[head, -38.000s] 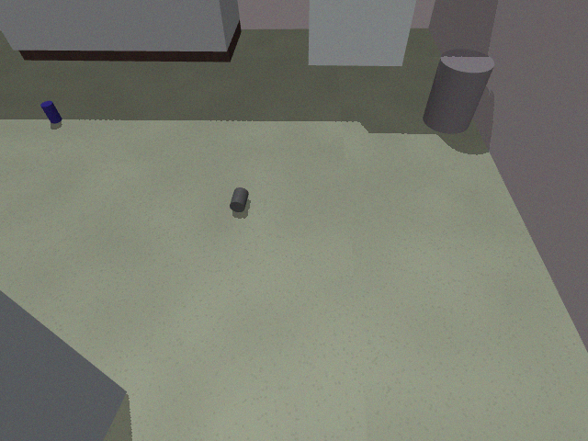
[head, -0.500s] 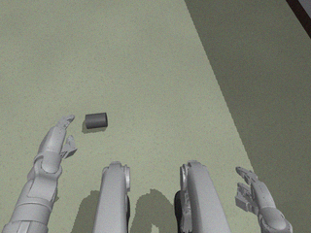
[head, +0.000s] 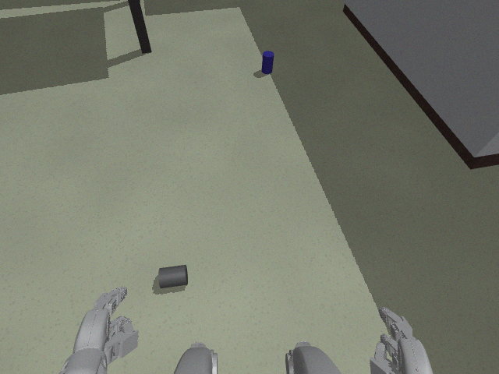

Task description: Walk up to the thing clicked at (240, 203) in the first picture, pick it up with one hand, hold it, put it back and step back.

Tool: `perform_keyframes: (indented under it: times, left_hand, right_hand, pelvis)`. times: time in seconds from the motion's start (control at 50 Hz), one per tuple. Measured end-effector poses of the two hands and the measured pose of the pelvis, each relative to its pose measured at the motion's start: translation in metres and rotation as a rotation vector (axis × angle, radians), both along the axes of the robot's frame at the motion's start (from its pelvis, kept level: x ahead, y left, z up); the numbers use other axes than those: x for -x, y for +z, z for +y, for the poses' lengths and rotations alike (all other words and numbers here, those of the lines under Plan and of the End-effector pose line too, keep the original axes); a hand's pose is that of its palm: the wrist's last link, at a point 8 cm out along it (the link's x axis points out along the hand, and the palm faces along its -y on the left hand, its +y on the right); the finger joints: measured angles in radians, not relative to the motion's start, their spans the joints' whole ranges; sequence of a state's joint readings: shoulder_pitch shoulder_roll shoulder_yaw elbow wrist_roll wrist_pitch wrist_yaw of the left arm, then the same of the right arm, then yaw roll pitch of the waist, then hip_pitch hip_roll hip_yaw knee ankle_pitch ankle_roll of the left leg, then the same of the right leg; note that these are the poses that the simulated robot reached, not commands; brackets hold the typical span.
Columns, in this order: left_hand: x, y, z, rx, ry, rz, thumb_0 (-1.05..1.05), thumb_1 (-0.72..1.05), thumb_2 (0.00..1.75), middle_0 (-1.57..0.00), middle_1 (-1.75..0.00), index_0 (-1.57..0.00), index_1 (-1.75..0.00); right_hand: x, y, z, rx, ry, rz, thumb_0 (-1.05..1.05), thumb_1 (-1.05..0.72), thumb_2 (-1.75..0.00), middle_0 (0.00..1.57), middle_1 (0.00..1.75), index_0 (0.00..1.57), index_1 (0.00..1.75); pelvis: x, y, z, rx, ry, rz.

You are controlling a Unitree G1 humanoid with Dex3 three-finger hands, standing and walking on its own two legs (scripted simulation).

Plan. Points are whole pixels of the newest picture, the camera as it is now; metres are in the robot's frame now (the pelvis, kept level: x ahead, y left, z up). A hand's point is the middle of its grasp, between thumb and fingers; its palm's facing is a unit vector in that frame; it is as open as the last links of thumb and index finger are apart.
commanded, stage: home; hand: left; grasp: from above
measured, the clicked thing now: (173, 276) +0.50 +0.25 -0.64
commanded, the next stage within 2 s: none
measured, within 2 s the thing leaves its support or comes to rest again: neither
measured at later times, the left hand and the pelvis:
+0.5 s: hand (122, 355) +0.18 +0.18 -0.01, palm faces +0.08 -0.98 -0.20, open 7.4 cm; pelvis +0.02 +0.00 +0.04, yaw +1 degrees
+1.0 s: hand (126, 353) +0.18 +0.18 -0.01, palm faces +0.07 -0.98 -0.21, open 7.4 cm; pelvis +0.02 -0.01 +0.04, yaw +1 degrees
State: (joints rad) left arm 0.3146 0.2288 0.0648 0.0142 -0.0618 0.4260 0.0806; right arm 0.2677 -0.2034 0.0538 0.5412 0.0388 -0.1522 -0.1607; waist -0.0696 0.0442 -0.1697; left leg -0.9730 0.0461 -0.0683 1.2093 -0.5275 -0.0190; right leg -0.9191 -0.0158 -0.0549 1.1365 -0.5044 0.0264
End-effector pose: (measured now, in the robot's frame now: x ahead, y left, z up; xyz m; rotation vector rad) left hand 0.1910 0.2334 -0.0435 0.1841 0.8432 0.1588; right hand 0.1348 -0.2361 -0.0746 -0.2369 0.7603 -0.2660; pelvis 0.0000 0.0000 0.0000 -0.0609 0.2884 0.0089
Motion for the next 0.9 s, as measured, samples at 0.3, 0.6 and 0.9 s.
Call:
perform_keyframes:
  times: [0.3,0.6,0.9]
  left_hand:
    - [0.029,0.065,-0.002,0.01,0.005,-0.027,0.01,0.9,0.9,-0.2,-0.3,-0.2,-0.3]
    - [0.032,0.061,-0.007,0.016,0.011,-0.019,0.01,0.9,0.9,-0.2,-0.3,-0.2,-0.3]
    - [0.03,0.062,-0.009,0.014,-0.003,-0.019,0.01,0.91,0.9,-0.2,-0.3,-0.2,-0.3]
  right_hand:
    - [-0.041,0.059,-0.003,0.026,0.029,-0.19,0.01,-0.9,-0.9,0.21,0.3,0.2,0.3]
    - [-0.05,0.058,-0.001,0.024,0.08,-0.199,0.01,-0.9,-0.9,0.21,0.3,0.2,0.3]
    - [-0.031,0.052,-0.01,0.028,0.037,-0.16,0.01,-0.9,-0.9,0.21,0.3,0.2,0.3]
  pelvis:
    - [-0.022,0.038,0.0,-0.013,0.013,-0.107]
    - [-0.021,0.037,-0.005,-0.019,0.02,-0.12]
    - [-0.02,0.037,-0.006,-0.021,0.013,-0.122]
